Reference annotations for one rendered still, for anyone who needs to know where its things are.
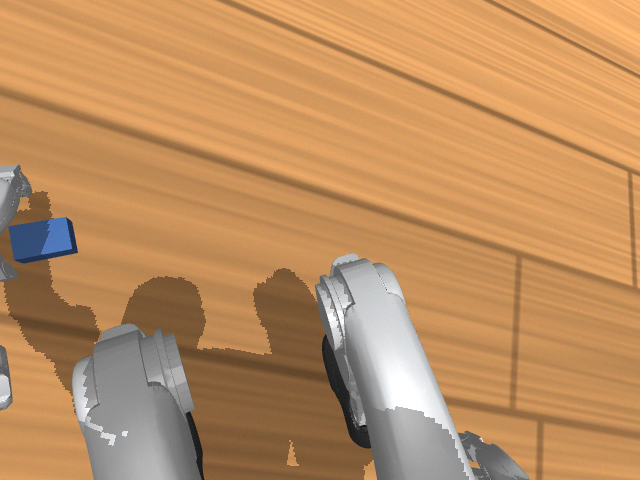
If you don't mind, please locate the left robot foot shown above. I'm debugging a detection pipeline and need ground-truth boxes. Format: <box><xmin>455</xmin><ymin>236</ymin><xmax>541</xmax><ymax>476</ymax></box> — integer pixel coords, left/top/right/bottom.
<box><xmin>186</xmin><ymin>412</ymin><xmax>204</xmax><ymax>480</ymax></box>

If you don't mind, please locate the left robot hand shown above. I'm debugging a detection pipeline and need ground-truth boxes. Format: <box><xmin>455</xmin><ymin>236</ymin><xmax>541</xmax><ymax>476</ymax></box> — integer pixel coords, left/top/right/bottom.
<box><xmin>0</xmin><ymin>164</ymin><xmax>32</xmax><ymax>282</ymax></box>

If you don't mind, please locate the right robot hand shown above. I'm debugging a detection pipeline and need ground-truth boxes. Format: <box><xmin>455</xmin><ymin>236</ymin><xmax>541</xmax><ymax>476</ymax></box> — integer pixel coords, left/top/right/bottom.
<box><xmin>458</xmin><ymin>431</ymin><xmax>530</xmax><ymax>480</ymax></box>

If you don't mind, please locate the right robot foot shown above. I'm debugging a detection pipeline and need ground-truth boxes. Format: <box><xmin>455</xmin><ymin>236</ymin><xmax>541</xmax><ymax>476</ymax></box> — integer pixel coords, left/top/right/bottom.
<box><xmin>322</xmin><ymin>335</ymin><xmax>371</xmax><ymax>448</ymax></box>

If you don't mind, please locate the small box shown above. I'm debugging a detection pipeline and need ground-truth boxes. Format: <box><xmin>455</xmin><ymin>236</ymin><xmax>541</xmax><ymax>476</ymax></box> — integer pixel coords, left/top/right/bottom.
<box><xmin>8</xmin><ymin>217</ymin><xmax>78</xmax><ymax>264</ymax></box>

